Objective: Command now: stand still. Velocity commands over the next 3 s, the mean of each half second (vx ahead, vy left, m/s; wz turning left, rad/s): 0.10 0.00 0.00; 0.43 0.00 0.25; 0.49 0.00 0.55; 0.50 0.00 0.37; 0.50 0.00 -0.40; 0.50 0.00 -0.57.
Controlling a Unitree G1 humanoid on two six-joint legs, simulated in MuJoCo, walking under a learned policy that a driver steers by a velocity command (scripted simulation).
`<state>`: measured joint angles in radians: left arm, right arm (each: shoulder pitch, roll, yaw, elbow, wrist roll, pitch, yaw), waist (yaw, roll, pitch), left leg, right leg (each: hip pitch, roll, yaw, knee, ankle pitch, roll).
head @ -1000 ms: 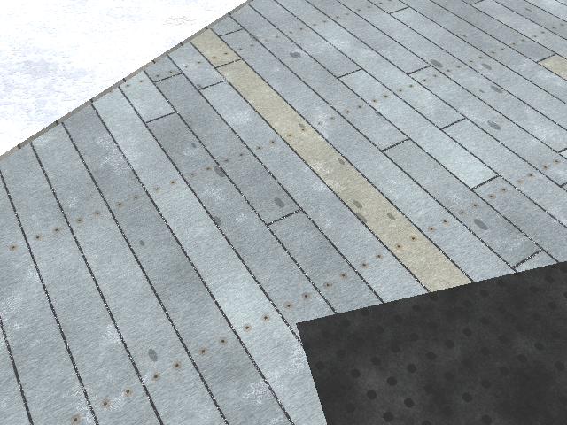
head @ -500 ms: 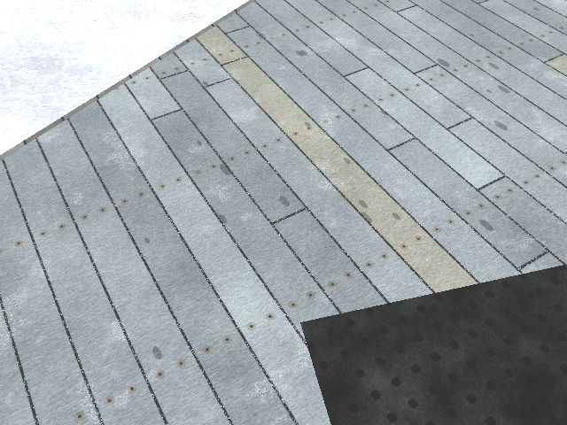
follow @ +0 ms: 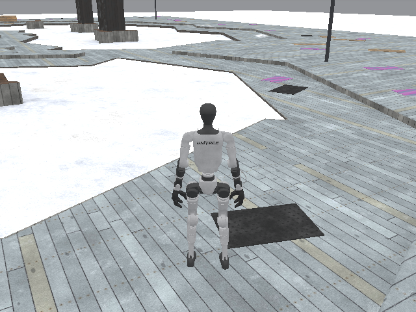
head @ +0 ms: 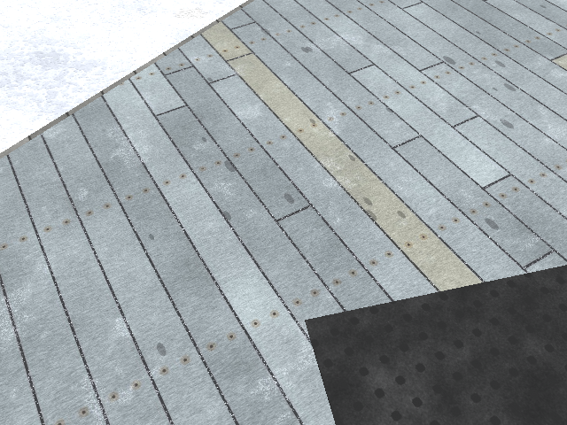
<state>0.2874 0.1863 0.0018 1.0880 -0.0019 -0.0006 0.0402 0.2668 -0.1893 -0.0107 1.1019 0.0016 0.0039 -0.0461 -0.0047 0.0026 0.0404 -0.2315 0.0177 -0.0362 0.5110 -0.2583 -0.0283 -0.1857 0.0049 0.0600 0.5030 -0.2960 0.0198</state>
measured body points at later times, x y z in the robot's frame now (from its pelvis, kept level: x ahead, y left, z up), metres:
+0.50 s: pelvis +0.04 +0.00 -0.01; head +0.04 +0.00 +0.44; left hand +0.00 +0.24 -0.16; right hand +0.01 -0.24 -0.16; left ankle +0.01 +0.13 -0.73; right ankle -0.02 -0.13 -0.73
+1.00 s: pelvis +0.24 -0.09 -0.01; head +0.24 -0.11 +0.44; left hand +0.29 +0.19 -0.12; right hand +0.32 -0.35 -0.16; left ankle +0.12 +0.07 -0.62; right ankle +0.31 -0.19 -0.74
